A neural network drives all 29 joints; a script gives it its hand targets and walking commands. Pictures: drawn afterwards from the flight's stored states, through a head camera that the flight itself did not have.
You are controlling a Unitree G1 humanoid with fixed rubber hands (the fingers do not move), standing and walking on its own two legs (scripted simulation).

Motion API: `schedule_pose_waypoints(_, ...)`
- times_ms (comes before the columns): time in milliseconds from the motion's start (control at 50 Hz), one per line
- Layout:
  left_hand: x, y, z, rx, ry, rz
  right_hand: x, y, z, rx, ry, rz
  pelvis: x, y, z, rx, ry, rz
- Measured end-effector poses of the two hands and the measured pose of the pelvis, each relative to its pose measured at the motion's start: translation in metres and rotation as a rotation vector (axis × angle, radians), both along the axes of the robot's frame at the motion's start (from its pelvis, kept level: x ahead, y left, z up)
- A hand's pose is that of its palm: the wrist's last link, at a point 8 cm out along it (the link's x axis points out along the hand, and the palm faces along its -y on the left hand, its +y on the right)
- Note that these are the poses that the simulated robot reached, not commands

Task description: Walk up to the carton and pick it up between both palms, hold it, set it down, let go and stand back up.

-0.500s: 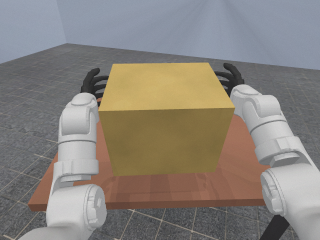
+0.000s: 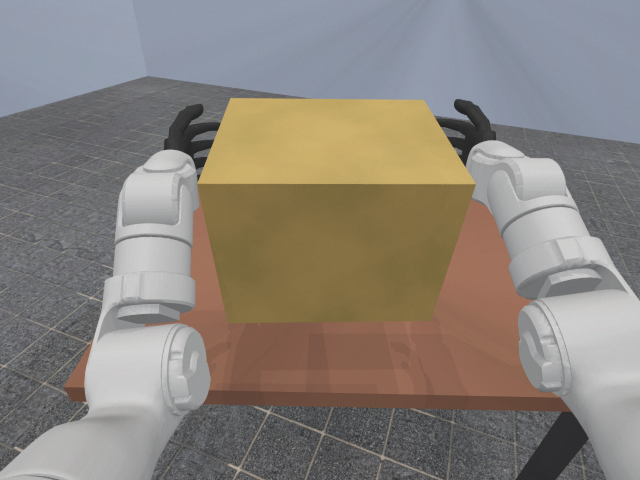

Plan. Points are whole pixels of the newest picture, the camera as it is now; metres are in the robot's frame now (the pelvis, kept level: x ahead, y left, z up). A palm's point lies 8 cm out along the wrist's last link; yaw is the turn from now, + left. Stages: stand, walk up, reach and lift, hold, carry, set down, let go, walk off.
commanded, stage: hold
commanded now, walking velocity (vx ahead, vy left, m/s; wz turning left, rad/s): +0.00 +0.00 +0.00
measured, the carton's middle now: (329, 207) +0.39 +0.00 +0.22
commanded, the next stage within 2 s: set down in 1.74 s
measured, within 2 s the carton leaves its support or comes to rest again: neither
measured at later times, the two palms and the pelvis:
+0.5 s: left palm (185, 181) +0.37 +0.17 +0.26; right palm (480, 178) +0.37 -0.17 +0.28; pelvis +0.01 +0.01 +0.00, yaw +0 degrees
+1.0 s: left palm (189, 174) +0.38 +0.17 +0.27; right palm (483, 171) +0.37 -0.18 +0.28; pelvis +0.01 +0.00 +0.00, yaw -1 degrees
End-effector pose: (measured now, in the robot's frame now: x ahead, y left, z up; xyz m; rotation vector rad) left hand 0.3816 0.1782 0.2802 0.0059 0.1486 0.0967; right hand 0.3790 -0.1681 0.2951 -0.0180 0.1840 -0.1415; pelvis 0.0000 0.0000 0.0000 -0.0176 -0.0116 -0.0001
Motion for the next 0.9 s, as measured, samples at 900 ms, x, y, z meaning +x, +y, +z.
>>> schedule_pose_waypoints(900,-0.003,-0.008,-0.01,0.005,0.008,-0.013,-0.007,-0.008,-0.009,-0.009,0.006,-0.01,0.004,0.003,0.0,-0.004,-0.016,-0.01)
